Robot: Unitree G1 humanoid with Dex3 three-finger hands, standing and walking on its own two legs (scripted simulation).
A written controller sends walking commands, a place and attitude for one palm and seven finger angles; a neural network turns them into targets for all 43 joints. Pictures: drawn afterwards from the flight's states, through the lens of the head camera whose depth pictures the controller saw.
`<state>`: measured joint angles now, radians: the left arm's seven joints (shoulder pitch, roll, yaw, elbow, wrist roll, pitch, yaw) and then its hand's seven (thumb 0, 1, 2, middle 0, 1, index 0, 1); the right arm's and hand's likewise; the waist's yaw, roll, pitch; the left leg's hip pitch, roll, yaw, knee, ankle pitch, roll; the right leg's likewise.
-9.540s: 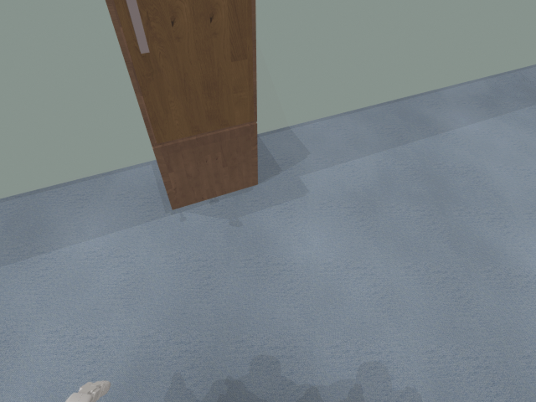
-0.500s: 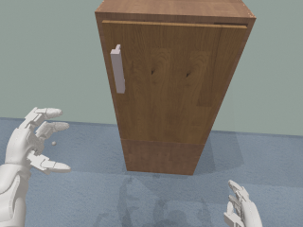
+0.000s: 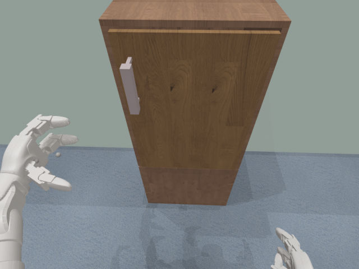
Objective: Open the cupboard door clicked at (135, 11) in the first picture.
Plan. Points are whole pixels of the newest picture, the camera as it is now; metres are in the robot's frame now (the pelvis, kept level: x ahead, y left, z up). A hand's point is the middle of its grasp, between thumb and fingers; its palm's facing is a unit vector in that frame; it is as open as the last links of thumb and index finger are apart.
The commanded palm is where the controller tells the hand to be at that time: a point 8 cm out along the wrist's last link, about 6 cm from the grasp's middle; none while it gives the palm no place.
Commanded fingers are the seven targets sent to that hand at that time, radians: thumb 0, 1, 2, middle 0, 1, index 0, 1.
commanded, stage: raise the hand with hooked fingers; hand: left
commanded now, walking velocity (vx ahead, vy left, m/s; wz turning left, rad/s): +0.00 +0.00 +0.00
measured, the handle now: (132, 86) +0.55 +0.18 +0.11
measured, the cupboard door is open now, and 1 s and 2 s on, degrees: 0 0 0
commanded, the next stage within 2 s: move the hooked fingers beside the handle in 0.30 s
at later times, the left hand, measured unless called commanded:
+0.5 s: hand (62, 157) +0.29 +0.26 +0.13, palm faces +0.10 -0.99 -0.02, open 14.0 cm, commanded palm +0.27 +0.30 +0.13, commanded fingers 0.00 -0.50 0.30 -0.30 -1.20 -0.30 -1.20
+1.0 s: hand (76, 131) +0.36 +0.26 +0.13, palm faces +0.06 -1.00 +0.00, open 14.0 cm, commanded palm +0.34 +0.30 +0.13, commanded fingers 0.00 -0.50 0.30 -0.30 -1.20 -0.30 -1.20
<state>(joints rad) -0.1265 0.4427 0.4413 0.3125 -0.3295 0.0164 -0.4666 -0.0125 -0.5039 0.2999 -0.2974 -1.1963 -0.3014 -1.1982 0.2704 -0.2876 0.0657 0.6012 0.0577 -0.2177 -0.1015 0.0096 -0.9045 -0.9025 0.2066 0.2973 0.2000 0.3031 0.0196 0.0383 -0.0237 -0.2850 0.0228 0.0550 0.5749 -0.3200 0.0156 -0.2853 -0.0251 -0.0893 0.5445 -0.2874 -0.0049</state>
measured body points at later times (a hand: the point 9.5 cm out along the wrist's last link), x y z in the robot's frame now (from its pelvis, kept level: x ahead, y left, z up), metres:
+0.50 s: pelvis -0.01 -0.02 +0.00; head +0.00 -0.03 +0.45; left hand +0.28 +0.31 +0.13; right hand +0.17 -0.25 -0.08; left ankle -0.01 +0.11 -0.73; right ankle +0.00 -0.12 -0.73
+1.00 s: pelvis -0.01 -0.01 +0.00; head +0.02 -0.01 +0.44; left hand +0.35 +0.31 +0.13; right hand +0.10 -0.27 -0.10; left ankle -0.01 +0.11 -0.73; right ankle +0.00 -0.12 -0.73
